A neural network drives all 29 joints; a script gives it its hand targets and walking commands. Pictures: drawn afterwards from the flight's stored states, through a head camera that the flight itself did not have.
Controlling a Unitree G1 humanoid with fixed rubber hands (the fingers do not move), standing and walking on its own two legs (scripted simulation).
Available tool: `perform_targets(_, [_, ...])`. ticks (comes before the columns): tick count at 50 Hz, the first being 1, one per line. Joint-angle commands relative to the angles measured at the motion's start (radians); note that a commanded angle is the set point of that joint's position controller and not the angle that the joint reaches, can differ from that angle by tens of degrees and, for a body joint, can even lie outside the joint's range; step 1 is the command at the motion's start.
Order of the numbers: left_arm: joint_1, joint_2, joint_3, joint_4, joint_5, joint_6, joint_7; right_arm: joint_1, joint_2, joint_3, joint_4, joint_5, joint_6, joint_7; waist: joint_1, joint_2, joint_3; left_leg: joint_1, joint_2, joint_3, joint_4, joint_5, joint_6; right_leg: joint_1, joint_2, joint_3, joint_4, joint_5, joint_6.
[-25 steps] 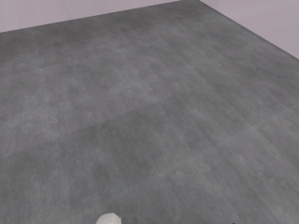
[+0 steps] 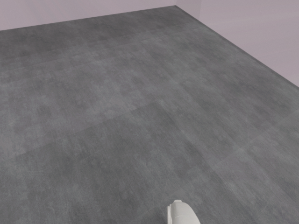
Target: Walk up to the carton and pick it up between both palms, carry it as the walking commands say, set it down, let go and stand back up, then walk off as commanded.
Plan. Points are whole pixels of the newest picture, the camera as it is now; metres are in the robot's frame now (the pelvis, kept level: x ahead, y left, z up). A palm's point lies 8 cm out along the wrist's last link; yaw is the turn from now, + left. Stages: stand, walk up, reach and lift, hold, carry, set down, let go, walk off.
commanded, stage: stand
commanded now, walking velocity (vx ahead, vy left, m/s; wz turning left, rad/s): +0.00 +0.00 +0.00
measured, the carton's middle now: out of the picture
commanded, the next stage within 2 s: none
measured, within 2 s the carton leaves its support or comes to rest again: neither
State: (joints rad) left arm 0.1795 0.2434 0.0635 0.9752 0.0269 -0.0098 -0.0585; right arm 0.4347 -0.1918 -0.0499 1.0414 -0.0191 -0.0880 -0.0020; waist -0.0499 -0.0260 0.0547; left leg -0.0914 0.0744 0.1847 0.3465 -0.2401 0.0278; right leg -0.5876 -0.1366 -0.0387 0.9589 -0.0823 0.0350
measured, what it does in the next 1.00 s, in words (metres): walks ahead: right foot, then left foot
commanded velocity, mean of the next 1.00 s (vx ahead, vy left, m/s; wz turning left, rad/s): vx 0.00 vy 0.00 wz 0.00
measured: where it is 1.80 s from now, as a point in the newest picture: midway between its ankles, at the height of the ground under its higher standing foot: outside the picture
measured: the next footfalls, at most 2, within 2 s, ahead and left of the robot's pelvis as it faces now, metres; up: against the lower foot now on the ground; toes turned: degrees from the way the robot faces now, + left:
right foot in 0.18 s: +0.23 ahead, -0.17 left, +0.00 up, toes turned -8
left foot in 0.54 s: +0.17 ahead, +0.05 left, +0.00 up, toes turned +7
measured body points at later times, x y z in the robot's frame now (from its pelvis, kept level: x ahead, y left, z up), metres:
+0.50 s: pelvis +0.13 -0.08 -0.01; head +0.14 -0.08 +0.44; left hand +0.14 +0.15 -0.17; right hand +0.17 -0.31 -0.17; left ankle +0.12 +0.05 -0.74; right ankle +0.19 -0.16 -0.75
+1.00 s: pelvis +0.16 -0.06 -0.01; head +0.16 -0.06 +0.44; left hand +0.13 +0.15 -0.17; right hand +0.14 -0.26 -0.17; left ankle +0.13 +0.05 -0.75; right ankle +0.19 -0.16 -0.75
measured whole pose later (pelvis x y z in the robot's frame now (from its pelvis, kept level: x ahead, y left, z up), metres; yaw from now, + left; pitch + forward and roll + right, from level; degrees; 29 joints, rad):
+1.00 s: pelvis +0.16 -0.06 -0.01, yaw +0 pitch -1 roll +0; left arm 0.32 0.13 0.00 1.15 0.01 -0.02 0.03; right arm 0.32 -0.11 0.00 1.15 -0.01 -0.02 -0.03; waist 0.01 0.00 0.01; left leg -0.10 0.02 0.12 0.36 -0.24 0.01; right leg -0.21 -0.04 -0.14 0.38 -0.15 -0.02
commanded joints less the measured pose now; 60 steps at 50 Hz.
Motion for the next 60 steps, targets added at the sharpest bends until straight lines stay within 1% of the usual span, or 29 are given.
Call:
perform_targets(1, [-0.027, -0.045, -0.027, -0.032, -0.009, -0.003, -0.005, -0.015, -0.097, -0.009, -0.05, -0.001, -0.021, 0.003, 0.023, 0.174, 0.062, -0.113, 0.16, -0.042, -0.139, 0.502, 0.021, 0.089, 0.033, -0.087, -0.213, 0.085, 0.021])
perform_targets(3, [-0.089, -0.039, -0.035, -0.045, -0.011, -0.007, 0.001, 0.039, -0.117, -0.012, -0.03, 0.0, -0.02, 0.003, -0.01, 0.193, 0.054, -0.065, 0.172, -0.037, -0.118, 0.546, 0.026, 0.136, 0.067, -0.118, -0.322, 0.093, 0.021])
perform_targets(4, [-0.105, -0.035, -0.037, -0.046, -0.008, -0.009, 0.005, 0.055, -0.126, -0.014, -0.021, 0.002, -0.016, 0.003, -0.019, 0.207, 0.047, -0.048, 0.183, -0.04, -0.103, 0.557, 0.03, 0.16, 0.076, -0.118, -0.354, 0.087, 0.015])
perform_targets(5, [-0.103, -0.026, -0.037, -0.045, -0.005, -0.012, 0.01, 0.056, -0.132, -0.016, -0.017, 0.002, -0.01, 0.002, -0.017, 0.222, 0.038, -0.034, 0.194, -0.048, -0.087, 0.562, 0.029, 0.186, 0.079, -0.106, -0.381, 0.07, 0.006])
perform_targets(7, [-0.064, 0.004, -0.029, -0.033, 0.001, -0.022, 0.021, 0.025, -0.143, -0.021, -0.017, -0.001, 0.004, -0.004, 0.01, 0.24, 0.017, -0.005, 0.214, -0.065, -0.027, 0.572, 0.019, 0.253, 0.082, -0.073, -0.45, 0.016, -0.021])
perform_targets(8, [0.02, 0.022, -0.021, -0.003, 0.006, -0.033, 0.028, 0.007, -0.139, -0.021, -0.018, 0.002, 0.011, -0.009, 0.049, 0.203, -0.016, -0.007, 0.194, -0.055, 0.061, 0.556, 0.001, 0.359, 0.087, -0.076, -0.543, 0.063, -0.037])
perform_targets(9, [0.13, 0.07, -0.007, 0.042, 0.017, -0.05, 0.037, 0.025, -0.104, -0.011, -0.013, 0.006, 0.015, -0.01, 0.086, 0.111, -0.069, -0.053, 0.151, -0.042, 0.189, 0.474, -0.024, 0.514, 0.07, -0.078, -0.597, 0.192, -0.047])
perform_targets(10, [0.243, 0.137, 0.01, 0.07, 0.028, -0.07, 0.046, 0.046, -0.05, 0.002, -0.031, 0.007, 0.014, -0.011, 0.115, -0.017, -0.183, -0.187, 0.108, -0.027, 0.368, 0.139, -0.056, 0.722, -0.101, 0.045, -0.499, 0.635, -0.067])
perform_targets(11, [0.304, 0.178, 0.023, 0.089, 0.012, -0.065, 0.057, 0.204, 0.053, 0.03, -0.021, 0.046, 0.026, -0.019, 0.094, -0.234, -0.395, -0.343, 0.011, -0.065, 0.621, -0.457, -0.079, 0.957, -0.322, 0.252, -0.452, 0.937, -0.225])
perform_targets(12, [0.273, 0.155, 0.016, 0.071, -0.018, -0.051, 0.065, 0.159, -0.029, 0.007, 0.005, 0.037, 0.052, -0.031, 0.116, -0.144, -0.406, -0.322, 0.017, -0.13, 0.72, -0.478, -0.08, 0.821, -0.321, 0.263, -0.542, 0.756, -0.262])
perform_targets(13, [0.173, 0.095, -0.004, 0.047, -0.026, -0.045, 0.073, 0.078, -0.044, 0.002, -0.01, 0.021, 0.062, -0.028, 0.083, -0.114, -0.274, -0.334, 0.037, -0.147, 0.736, -0.434, -0.078, 0.678, -0.264, 0.208, -0.588, 0.591, -0.244])
perform_targets(14, [0.086, 0.046, -0.019, 0.027, -0.017, -0.044, 0.078, 0.025, -0.024, 0.003, -0.011, 0.009, 0.063, -0.023, 0.057, -0.098, -0.173, -0.334, 0.049, -0.157, 0.7, -0.366, -0.073, 0.555, -0.213, 0.161, -0.621, 0.497, -0.216])
perform_targets(15, [0.054, 0.026, -0.027, 0.024, -0.017, -0.044, 0.086, 0.006, -0.012, 0.002, -0.007, -0.002, 0.069, -0.019, 0.037, -0.11, -0.122, -0.295, 0.066, -0.166, 0.647, -0.303, -0.074, 0.46, -0.177, 0.108, -0.646, 0.463, -0.191])
perform_targets(16, [0.041, 0.011, -0.032, 0.03, -0.016, -0.041, 0.09, 0.026, 0.001, 0.004, 0.009, -0.011, 0.08, -0.016, 0.021, -0.11, -0.106, -0.236, 0.062, -0.16, 0.604, -0.27, -0.08, 0.383, -0.148, 0.074, -0.668, 0.406, -0.173])
perform_targets(17, [0.043, 0.008, -0.037, 0.035, -0.01, -0.042, 0.089, 0.057, 0.011, 0.004, 0.032, -0.014, 0.091, -0.017, 0.011, -0.098, -0.109, -0.198, 0.043, -0.143, 0.575, -0.251, -0.085, 0.35, -0.133, 0.061, -0.681, 0.369, -0.171])
perform_targets(19, [0.048, 0.014, -0.039, 0.044, -0.006, -0.048, 0.084, 0.062, 0.019, 0.004, 0.049, -0.009, 0.11, -0.024, 0.003, -0.092, -0.112, -0.167, 0.032, -0.133, 0.49, -0.237, -0.089, 0.329, -0.132, 0.063, -0.699, 0.275, -0.18])
perform_targets(23, [0.046, 0.033, -0.038, 0.061, -0.011, -0.034, 0.077, -0.023, -0.002, 0.004, 0.048, -0.004, 0.124, -0.029, 0.017, -0.106, -0.068, -0.116, 0.01, -0.118, 0.323, -0.15, -0.078, 0.26, -0.123, 0.105, -0.763, -0.16, -0.171])
perform_targets(25, [0.03, 0.042, -0.035, 0.066, -0.019, -0.015, 0.077, -0.021, 0.003, 0.009, 0.057, -0.001, 0.117, -0.027, 0.003, -0.073, -0.037, -0.019, -0.004, -0.098, 0.19, -0.028, -0.06, 0.18, -0.11, 0.104, -0.783, -0.369, -0.14])
perform_targets(26, [0.043, 0.038, -0.034, 0.07, -0.023, -0.007, 0.077, -0.008, -0.001, 0.014, 0.063, -0.003, 0.11, -0.028, 0.002, -0.05, -0.015, 0.017, 0.012, -0.11, 0.114, 0.029, -0.05, 0.149, -0.094, 0.105, -0.793, -0.427, -0.108])
perform_targets(27, [0.064, 0.021, -0.036, 0.073, -0.026, -0.001, 0.076, -0.004, -0.017, 0.018, 0.059, -0.01, 0.099, -0.03, 0.005, -0.016, 0.018, 0.017, 0.058, -0.153, 0.034, 0.026, -0.038, 0.138, -0.07, 0.091, -0.776, -0.415, -0.076])
perform_targets(28, [0.092, -0.015, -0.041, 0.071, -0.03, 0.001, 0.073, -0.047, -0.052, 0.017, 0.05, -0.004, 0.089, -0.03, 0.044, 0.071, 0.051, -0.068, 0.094, -0.192, -0.007, -0.068, -0.026, 0.179, -0.018, 0.045, -0.748, -0.309, -0.046])
perform_targets(29, [0.094, -0.029, -0.043, 0.082, -0.028, 0.003, 0.074, -0.084, -0.031, 0.025, 0.053, 0.006, 0.084, -0.028, 0.056, 0.139, 0.062, -0.208, 0.099, -0.22, -0.078, -0.155, -0.015, 0.327, 0.016, 0.003, -0.676, -0.192, -0.037])
perform_targets(30, [0.127, -0.032, -0.043, 0.093, -0.023, 0.002, 0.074, -0.122, -0.017, 0.033, 0.045, 0.008, 0.075, -0.028, 0.079, 0.166, 0.052, -0.262, 0.103, -0.232, -0.131, -0.171, -0.018, 0.417, 0.021, -0.008, -0.629, -0.113, -0.034])
perform_targets(31, [0.159, -0.028, -0.043, 0.107, -0.019, -0.001, 0.074, -0.151, -0.019, 0.035, 0.04, 0.01, 0.068, -0.029, 0.094, 0.157, 0.036, -0.267, 0.098, -0.229, -0.148, -0.153, -0.023, 0.461, 0.018, -0.009, -0.618, -0.069, -0.032])
perform_targets(32, [0.173, -0.016, -0.04, 0.115, -0.015, -0.005, 0.074, -0.155, -0.021, 0.035, 0.04, 0.014, 0.063, -0.031, 0.096, 0.132, 0.025, -0.245, 0.088, -0.216, -0.144, -0.113, -0.025, 0.472, 0.012, -0.003, -0.619, -0.046, -0.034])
perform_targets(34, [0.181, -0.017, -0.041, 0.126, -0.013, -0.012, 0.075, -0.121, -0.019, 0.033, 0.054, 0.018, 0.058, -0.033, 0.083, 0.069, 0.011, -0.182, 0.072, -0.192, -0.114, -0.038, -0.023, 0.453, 0.001, 0.011, -0.636, -0.039, -0.042])
perform_targets(37, [0.175, -0.032, -0.047, 0.135, -0.017, -0.012, 0.081, -0.08, -0.005, 0.036, 0.074, 0.015, 0.06, -0.033, 0.066, 0.036, 0.016, -0.141, 0.062, -0.179, -0.094, 0.002, -0.017, 0.418, 0.001, 0.014, -0.651, -0.056, -0.046])
perform_targets(43, [0.194, -0.046, -0.051, 0.152, -0.019, -0.012, 0.089, -0.061, 0.004, 0.04, 0.09, 0.012, 0.06, -0.033, 0.062, 0.021, 0.016, -0.127, 0.055, -0.174, -0.089, 0.034, -0.007, 0.418, 0.005, 0.014, -0.646, -0.034, -0.049])
perform_targets(60, [0.218, -0.066, -0.055, 0.179, -0.02, -0.011, 0.099, -0.024, 0.029, 0.051, 0.114, 0.012, 0.059, -0.039, 0.061, 0.031, 0.022, -0.104, 0.05, -0.166, -0.082, 0.08, -0.002, 0.418, 0.007, 0.013, -0.633, 0.011, -0.048])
